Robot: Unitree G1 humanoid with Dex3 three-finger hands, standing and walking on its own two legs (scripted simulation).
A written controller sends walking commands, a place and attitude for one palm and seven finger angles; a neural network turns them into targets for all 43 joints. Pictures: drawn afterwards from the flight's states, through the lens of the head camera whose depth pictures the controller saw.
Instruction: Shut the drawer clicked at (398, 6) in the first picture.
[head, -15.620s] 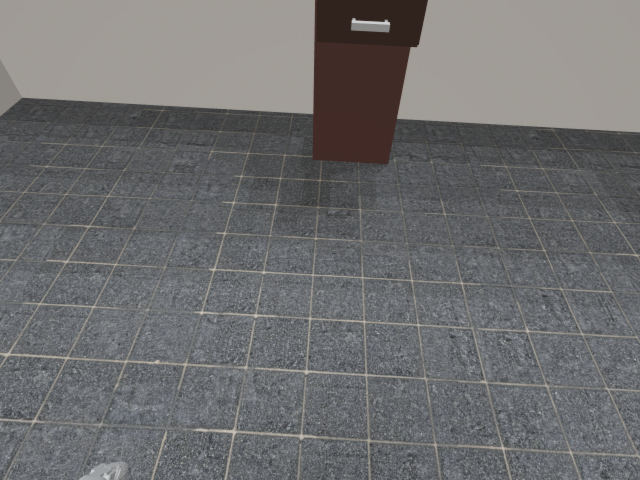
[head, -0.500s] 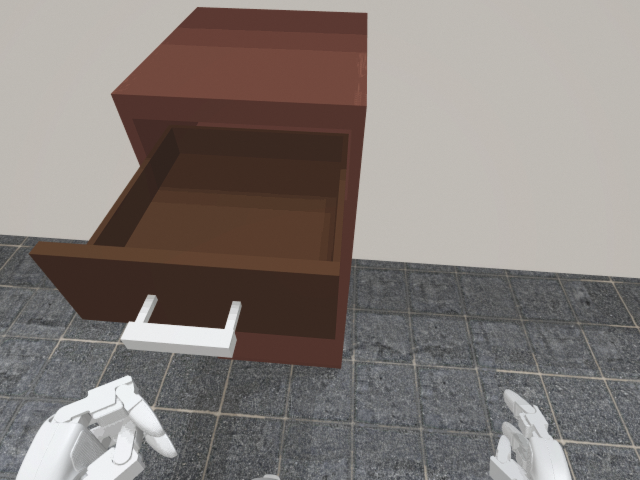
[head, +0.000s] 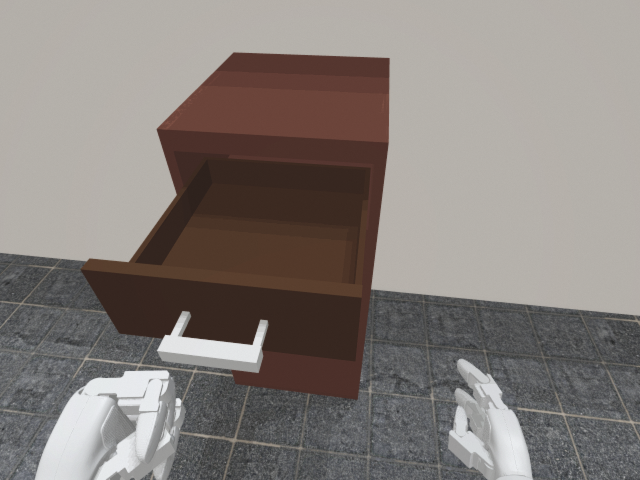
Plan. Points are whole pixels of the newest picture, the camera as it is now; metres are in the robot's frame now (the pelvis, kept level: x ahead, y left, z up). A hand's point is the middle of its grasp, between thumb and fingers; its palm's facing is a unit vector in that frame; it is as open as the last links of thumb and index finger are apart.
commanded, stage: raise the hand and make a fist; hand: left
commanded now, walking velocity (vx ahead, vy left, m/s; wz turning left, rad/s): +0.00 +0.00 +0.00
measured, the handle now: (217, 338) +0.28 +0.17 +0.06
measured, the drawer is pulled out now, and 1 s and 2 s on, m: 0.30 0.30 0.30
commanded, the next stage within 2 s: bring the fist close to the handle in 0.42 s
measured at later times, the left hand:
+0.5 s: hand (165, 429) +0.13 +0.15 +0.15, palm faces +0.01 -0.99 -0.12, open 3.2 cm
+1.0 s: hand (189, 423) +0.15 +0.15 +0.10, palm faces +0.00 -1.00 -0.06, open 3.2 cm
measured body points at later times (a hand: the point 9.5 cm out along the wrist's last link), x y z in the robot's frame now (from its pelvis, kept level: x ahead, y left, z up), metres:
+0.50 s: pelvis +0.00 -0.02 +0.01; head -0.04 -0.04 +0.46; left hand +0.12 +0.21 +0.15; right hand +0.21 -0.23 -0.02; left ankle +0.04 +0.11 -0.70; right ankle -0.02 -0.11 -0.70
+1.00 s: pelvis +0.01 -0.01 +0.00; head -0.01 -0.03 +0.45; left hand +0.14 +0.20 +0.11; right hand +0.20 -0.23 -0.05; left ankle +0.04 +0.11 -0.70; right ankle -0.02 -0.11 -0.70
